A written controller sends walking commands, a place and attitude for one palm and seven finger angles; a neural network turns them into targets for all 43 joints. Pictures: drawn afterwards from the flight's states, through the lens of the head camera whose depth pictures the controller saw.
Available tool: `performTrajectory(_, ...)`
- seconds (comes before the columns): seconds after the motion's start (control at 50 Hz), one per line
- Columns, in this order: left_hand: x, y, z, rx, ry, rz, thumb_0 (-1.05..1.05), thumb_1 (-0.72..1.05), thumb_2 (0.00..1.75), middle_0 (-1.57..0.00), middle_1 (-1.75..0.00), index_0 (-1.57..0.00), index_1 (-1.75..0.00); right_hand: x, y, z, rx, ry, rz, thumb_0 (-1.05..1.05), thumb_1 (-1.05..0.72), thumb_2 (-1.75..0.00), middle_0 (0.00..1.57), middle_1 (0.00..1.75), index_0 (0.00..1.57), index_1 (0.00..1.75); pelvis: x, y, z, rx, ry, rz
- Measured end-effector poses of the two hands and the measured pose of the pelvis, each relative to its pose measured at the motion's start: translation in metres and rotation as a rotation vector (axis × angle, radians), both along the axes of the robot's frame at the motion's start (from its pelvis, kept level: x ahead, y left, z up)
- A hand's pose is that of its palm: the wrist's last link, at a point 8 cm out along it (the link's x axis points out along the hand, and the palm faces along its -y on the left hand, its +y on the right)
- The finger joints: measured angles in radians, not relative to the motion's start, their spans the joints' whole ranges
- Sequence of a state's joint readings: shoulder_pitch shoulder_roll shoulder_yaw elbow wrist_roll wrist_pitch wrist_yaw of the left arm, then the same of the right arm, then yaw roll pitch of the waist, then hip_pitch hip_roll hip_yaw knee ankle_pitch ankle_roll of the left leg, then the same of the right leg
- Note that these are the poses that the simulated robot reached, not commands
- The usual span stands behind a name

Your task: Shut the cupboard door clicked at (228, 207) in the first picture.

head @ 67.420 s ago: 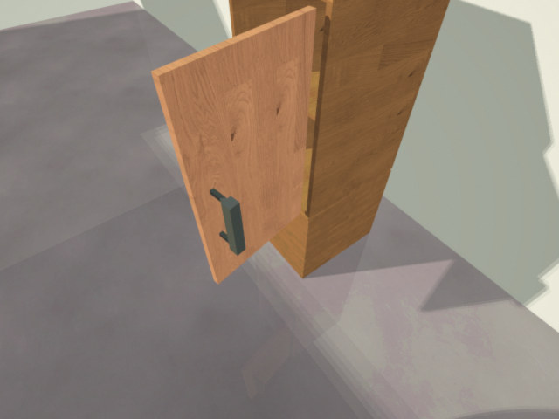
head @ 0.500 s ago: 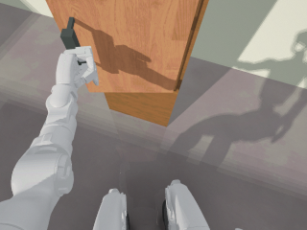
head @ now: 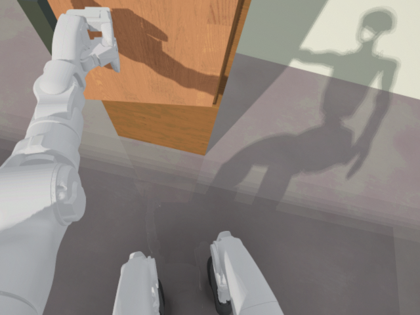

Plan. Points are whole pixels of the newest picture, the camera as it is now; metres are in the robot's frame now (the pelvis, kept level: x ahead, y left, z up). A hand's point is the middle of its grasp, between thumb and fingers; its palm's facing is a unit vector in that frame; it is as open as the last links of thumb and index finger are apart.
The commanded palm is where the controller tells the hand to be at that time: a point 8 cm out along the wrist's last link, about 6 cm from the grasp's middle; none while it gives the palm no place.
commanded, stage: push the door shut along its arc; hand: left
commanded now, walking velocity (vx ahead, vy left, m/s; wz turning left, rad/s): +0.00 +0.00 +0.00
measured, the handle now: (57, 29) +0.62 +0.17 +0.07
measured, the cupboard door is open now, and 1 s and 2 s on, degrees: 12 5 5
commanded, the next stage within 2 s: pull the fist back off the door in 0.36 s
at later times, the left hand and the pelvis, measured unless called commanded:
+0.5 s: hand (117, 28) +0.61 +0.07 +0.08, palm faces -0.31 -0.95 +0.00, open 3.1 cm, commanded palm +0.61 +0.08 +0.07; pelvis +0.00 +0.00 -0.01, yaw -1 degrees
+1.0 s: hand (126, 40) +0.58 +0.06 +0.08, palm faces +0.04 -1.00 -0.04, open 3.1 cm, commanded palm +0.54 +0.10 +0.07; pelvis +0.02 -0.01 +0.02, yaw +0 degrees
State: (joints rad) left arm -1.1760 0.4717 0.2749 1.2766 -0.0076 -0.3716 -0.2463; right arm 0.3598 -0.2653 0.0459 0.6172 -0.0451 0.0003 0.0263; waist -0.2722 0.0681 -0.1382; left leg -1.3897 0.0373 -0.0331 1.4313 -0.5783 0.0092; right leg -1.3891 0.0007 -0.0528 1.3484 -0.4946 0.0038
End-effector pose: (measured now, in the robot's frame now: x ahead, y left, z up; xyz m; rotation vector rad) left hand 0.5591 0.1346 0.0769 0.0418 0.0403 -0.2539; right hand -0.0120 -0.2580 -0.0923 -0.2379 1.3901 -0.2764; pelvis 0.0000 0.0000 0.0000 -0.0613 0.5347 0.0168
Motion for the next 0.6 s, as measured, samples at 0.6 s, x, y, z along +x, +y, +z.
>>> performTrajectory(0.6,0.042,-0.009,-0.007,-0.128,0.023,0.265,0.03,0.82,0.90,-1.30,-1.50,-1.30,-1.50,-0.027,0.003,-0.002,0.005,0.093,0.023,0.00,-0.91,-0.90,0.20,0.30,0.20,0.30,0.002,-0.005,-0.015,-0.017,0.080,-0.007)
